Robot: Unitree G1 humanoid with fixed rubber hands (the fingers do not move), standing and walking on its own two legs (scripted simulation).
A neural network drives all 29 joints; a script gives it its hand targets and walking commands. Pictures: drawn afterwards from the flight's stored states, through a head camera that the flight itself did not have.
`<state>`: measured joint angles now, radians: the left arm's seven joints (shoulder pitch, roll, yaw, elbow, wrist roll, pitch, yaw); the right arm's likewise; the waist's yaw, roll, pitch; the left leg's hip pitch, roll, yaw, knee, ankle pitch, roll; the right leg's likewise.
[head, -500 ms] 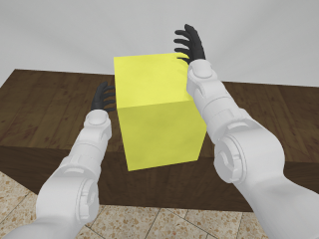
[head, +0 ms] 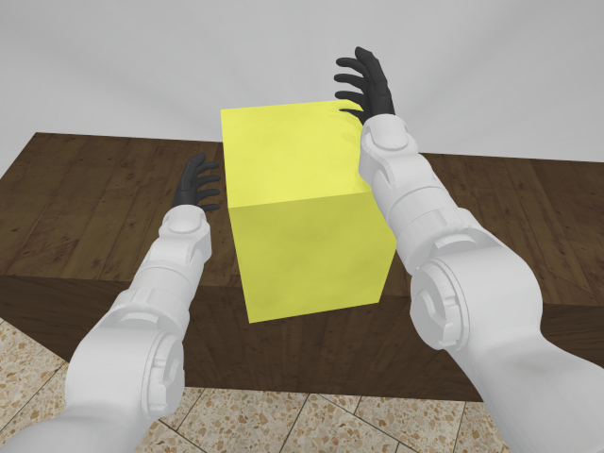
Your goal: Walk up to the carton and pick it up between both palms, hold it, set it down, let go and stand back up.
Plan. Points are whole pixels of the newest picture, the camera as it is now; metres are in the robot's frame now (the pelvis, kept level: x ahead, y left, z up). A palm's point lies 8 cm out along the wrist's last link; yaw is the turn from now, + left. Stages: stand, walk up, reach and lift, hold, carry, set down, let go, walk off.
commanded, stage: set down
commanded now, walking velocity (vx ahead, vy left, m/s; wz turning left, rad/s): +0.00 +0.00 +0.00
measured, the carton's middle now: (305, 213) +0.46 +0.03 +0.04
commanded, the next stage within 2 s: let go in 0.14 s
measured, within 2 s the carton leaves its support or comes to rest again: neither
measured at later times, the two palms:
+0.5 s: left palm (178, 175) +0.44 +0.20 +0.11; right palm (375, 107) +0.50 -0.05 +0.20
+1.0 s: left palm (114, 77) +0.46 +0.24 +0.24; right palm (438, 61) +0.50 -0.11 +0.26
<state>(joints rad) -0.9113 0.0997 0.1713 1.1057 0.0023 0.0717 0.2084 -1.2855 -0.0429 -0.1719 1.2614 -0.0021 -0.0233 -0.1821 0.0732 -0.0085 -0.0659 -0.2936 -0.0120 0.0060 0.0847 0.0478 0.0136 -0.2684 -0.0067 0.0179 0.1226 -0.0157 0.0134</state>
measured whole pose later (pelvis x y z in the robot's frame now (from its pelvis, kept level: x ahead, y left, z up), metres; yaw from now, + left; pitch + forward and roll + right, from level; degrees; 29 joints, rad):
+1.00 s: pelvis -0.01 +0.01 +0.00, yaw +0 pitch +13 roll +0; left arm -1.38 0.35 -0.01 1.27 -0.33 0.22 0.14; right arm -1.44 -0.32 0.05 1.26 0.32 0.23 -0.20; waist 0.11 0.00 -0.14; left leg -0.40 -0.02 0.01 0.14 0.04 0.02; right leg -0.36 -0.02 0.03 0.15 -0.01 0.03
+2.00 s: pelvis +0.22 +0.13 -0.04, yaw -3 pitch +4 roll -3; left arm 0.38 0.24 -0.02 0.96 0.04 -0.02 0.04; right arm 0.45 -0.25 -0.02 0.94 -0.02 0.04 -0.04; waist 0.02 0.03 -0.01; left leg 0.03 -0.06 0.10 0.55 -0.50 -0.04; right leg -0.38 0.00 -0.17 0.69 -0.36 -0.01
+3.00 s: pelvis +0.25 +0.26 -0.01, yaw -1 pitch +0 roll -1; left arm 0.30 0.19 -0.06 1.11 0.01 0.01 0.02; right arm 0.34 -0.18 0.01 1.01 -0.02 0.01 -0.04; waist -0.01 -0.02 0.00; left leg -0.08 0.00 0.02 0.40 -0.33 0.02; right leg -0.08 0.01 -0.02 0.36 -0.28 0.01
